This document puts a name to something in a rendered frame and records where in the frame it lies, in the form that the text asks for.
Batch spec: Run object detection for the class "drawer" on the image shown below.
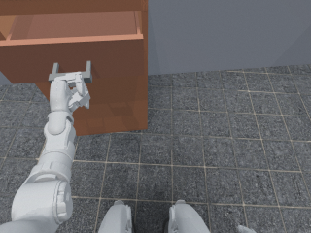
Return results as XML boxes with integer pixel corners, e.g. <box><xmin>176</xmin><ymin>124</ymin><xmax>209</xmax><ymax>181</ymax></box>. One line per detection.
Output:
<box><xmin>0</xmin><ymin>11</ymin><xmax>144</xmax><ymax>84</ymax></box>

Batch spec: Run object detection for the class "robot left hand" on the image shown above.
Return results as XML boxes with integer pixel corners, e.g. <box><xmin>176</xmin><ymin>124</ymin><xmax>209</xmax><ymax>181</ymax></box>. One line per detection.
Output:
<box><xmin>50</xmin><ymin>71</ymin><xmax>90</xmax><ymax>115</ymax></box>

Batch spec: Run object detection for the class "robot left thigh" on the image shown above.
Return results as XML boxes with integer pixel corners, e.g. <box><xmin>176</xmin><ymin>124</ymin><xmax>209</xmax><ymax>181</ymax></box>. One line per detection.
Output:
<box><xmin>98</xmin><ymin>204</ymin><xmax>132</xmax><ymax>233</ymax></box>

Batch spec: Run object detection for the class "handle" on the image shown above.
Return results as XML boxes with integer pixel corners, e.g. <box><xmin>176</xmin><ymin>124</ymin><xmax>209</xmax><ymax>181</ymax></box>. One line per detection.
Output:
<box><xmin>48</xmin><ymin>60</ymin><xmax>92</xmax><ymax>83</ymax></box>

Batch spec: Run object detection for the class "cabinet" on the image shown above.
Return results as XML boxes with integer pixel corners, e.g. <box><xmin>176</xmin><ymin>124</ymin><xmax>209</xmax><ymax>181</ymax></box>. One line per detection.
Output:
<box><xmin>0</xmin><ymin>0</ymin><xmax>149</xmax><ymax>136</ymax></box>

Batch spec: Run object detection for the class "left robot shin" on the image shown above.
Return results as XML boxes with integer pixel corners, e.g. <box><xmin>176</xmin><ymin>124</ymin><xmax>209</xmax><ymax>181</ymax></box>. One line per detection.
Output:
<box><xmin>114</xmin><ymin>200</ymin><xmax>132</xmax><ymax>233</ymax></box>

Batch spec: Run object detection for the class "left robot forearm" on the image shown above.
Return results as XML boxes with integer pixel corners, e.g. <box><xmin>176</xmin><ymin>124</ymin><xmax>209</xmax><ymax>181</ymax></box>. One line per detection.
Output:
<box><xmin>11</xmin><ymin>111</ymin><xmax>76</xmax><ymax>221</ymax></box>

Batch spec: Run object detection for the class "left robot upper arm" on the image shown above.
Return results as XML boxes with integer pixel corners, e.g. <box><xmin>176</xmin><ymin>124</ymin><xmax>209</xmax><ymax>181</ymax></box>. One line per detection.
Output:
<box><xmin>0</xmin><ymin>180</ymin><xmax>73</xmax><ymax>233</ymax></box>

